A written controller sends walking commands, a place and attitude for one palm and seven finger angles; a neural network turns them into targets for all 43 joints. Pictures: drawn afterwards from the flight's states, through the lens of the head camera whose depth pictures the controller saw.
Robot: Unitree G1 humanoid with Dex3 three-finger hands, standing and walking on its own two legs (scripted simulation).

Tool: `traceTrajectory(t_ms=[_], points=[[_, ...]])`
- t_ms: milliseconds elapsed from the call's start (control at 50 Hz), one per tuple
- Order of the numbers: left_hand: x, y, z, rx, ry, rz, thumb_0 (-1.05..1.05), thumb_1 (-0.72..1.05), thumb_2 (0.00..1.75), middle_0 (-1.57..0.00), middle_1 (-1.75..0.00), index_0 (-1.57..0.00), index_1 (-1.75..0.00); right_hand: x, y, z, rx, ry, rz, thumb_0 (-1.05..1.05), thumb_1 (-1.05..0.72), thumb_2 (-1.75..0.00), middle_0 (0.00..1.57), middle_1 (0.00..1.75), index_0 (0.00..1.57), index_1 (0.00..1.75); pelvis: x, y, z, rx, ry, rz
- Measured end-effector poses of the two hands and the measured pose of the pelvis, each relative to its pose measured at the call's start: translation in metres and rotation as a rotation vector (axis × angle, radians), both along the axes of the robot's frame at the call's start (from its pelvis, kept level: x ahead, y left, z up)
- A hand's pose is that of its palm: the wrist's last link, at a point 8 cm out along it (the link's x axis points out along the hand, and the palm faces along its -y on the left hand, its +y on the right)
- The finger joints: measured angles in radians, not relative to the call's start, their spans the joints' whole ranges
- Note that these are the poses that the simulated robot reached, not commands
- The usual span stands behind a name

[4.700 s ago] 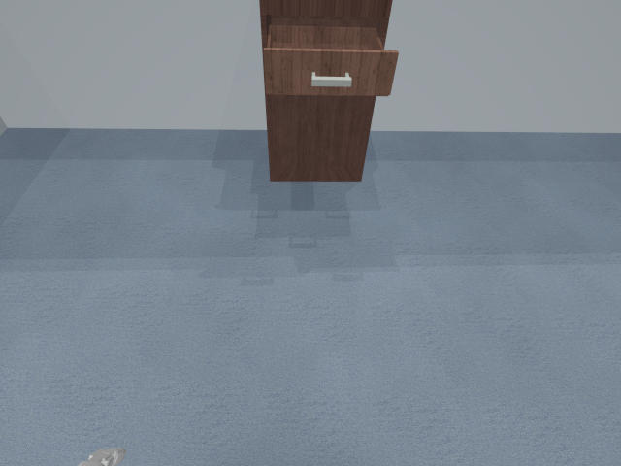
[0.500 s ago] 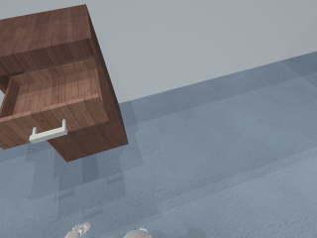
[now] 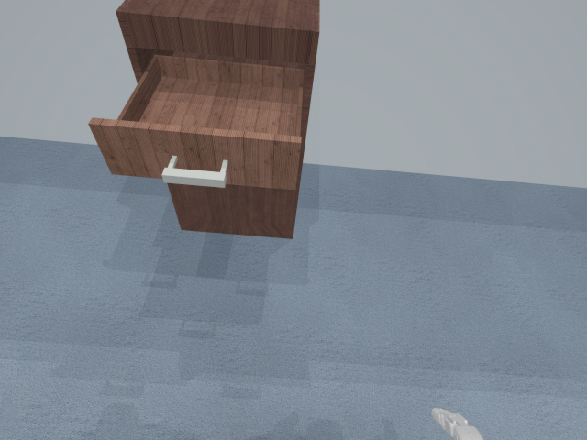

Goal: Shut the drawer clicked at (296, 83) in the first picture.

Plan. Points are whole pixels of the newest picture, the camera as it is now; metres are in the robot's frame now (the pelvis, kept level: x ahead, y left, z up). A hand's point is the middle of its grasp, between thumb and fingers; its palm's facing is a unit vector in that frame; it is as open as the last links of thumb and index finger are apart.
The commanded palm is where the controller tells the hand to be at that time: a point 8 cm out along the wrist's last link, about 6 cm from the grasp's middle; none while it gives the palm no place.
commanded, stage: take the last steps up to it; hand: left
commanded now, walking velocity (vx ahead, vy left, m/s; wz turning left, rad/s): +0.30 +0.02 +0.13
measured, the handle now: (197, 170) +0.59 +0.27 -0.06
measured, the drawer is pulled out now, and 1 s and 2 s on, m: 0.30 0.30 0.30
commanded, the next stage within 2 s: come to a stop and stand still in 1.16 s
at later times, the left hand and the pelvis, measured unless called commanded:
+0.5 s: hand (197, 437) +0.13 +0.15 -0.15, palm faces +0.04 -0.97 -0.23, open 7.4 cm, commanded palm none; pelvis +0.06 -0.03 +0.00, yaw +3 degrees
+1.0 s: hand out of the picture +0.05 +0.11 -0.15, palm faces +0.26 -0.96 -0.13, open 7.4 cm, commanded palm none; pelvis +0.19 +0.00 +0.01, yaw +7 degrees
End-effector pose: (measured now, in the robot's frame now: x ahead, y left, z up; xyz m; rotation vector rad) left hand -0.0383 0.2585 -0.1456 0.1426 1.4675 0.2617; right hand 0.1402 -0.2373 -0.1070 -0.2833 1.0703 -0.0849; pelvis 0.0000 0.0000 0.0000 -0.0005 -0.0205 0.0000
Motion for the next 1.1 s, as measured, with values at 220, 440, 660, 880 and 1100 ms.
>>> traceTrajectory(t_ms=[220, 440, 660, 880, 1100], points=[[0.043, -0.001, 0.014, -0.047, -0.134, -0.031, 0.01, 0.91, 0.9, -0.2, -0.3, -0.2, -0.3, -0.05, 0.019, 0.004, 0.028, 0.045, -0.071, 0.0, -0.93, -0.9, 0.2, 0.3, 0.2, 0.3, 0.009, 0.011, 0.016, -0.01, -0.017, 0.032], [0.142, -0.044, 0.027, -0.023, -0.266, -0.133, 0.01, 0.9, 0.9, -0.2, -0.3, -0.2, -0.3, -0.161, -0.015, -0.033, 0.077, 0.39, -0.22, 0.0, -0.92, -0.9, 0.2, 0.3, 0.2, 0.3, 0.044, -0.021, 0.007, 0.039, -0.017, 0.034], [0.132, -0.076, 0.037, 0.015, -0.228, -0.016, -0.01, 0.93, 0.9, -0.2, -0.3, -0.2, -0.3, -0.089, -0.04, -0.032, 0.12, 0.383, -0.17, 0.01, -0.91, -0.9, 0.19, 0.3, 0.19, 0.3, 0.092, -0.05, 0.017, 0.026, -0.035, 0.077], [0.08, -0.105, 0.028, -0.102, 0.014, 0.138, 0.0, 0.91, 0.9, -0.2, -0.3, -0.2, -0.3, 0.069, -0.017, -0.022, 0.103, 0.211, -0.034, 0.01, -0.93, -0.9, 0.19, 0.3, 0.19, 0.3, 0.15, -0.029, 0.019, 0.0, -0.01, 0.105], [0.106, -0.059, 0.003, -0.179, 0.201, 0.193, 0.0, 0.9, 0.9, -0.2, -0.3, -0.2, -0.3, 0.225, 0.066, -0.017, 0.063, 0.009, 0.088, 0.01, -0.92, -0.9, 0.19, 0.3, 0.19, 0.3, 0.223, 0.033, -0.004, -0.007, 0.006, 0.096]])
